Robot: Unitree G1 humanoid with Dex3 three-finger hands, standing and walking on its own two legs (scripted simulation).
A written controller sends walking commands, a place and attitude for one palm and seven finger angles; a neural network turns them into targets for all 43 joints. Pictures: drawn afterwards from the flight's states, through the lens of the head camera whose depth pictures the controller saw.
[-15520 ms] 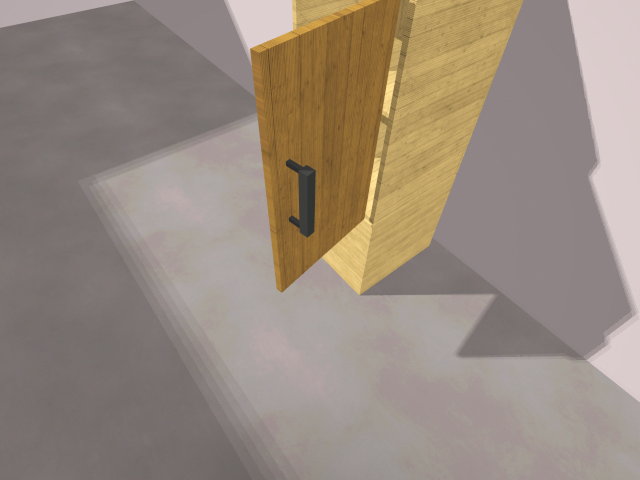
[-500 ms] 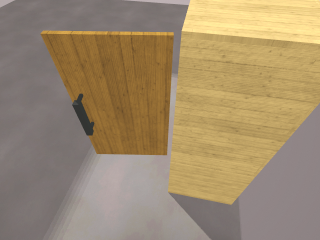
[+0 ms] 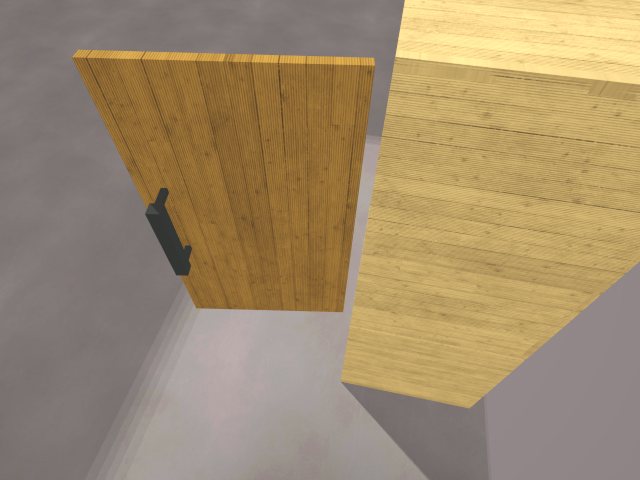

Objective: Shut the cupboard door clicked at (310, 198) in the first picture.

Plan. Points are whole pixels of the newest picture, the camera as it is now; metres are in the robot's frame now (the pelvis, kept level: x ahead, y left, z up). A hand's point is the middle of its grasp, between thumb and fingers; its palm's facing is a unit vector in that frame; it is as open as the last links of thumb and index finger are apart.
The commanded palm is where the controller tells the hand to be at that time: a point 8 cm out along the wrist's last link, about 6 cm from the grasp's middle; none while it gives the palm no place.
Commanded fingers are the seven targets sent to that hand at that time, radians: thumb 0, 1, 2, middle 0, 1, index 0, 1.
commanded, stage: shuffle to correct the standing spot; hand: left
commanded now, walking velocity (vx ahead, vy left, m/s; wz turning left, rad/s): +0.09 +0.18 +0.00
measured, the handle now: (173, 233) +0.47 +0.28 -0.03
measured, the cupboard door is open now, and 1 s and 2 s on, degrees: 100 100 100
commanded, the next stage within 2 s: come to a stop and stand still in 0.30 s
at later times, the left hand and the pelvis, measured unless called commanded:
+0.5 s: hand out of the picture +0.04 +0.27 -0.18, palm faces +0.08 -0.97 -0.24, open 7.3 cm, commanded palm none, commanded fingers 0.00 0.90 0.90 -0.20 -0.30 -0.20 -0.30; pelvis +0.05 +0.07 -0.01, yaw +1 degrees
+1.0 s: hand out of the picture +0.08 +0.23 -0.16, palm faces +0.03 -0.97 -0.23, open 7.3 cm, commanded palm none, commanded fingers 0.00 0.90 0.90 -0.20 -0.30 -0.20 -0.30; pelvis +0.04 +0.05 +0.00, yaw +1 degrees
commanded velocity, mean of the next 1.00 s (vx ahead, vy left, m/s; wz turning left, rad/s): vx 0.00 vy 0.00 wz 0.00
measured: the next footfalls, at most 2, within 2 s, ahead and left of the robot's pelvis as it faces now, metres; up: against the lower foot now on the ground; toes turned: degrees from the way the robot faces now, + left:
right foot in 0.12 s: +0.06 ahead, -0.10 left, +0.00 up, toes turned -7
left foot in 0.50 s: +0.12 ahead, +0.21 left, +0.00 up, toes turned +6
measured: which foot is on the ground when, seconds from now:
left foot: down 0.00-0.12, up 0.14-0.48, down 0.50-0.86, up 0.88-1.00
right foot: up 0.00-0.10, down 0.12-0.50, up 0.52-0.84, down 0.86-1.00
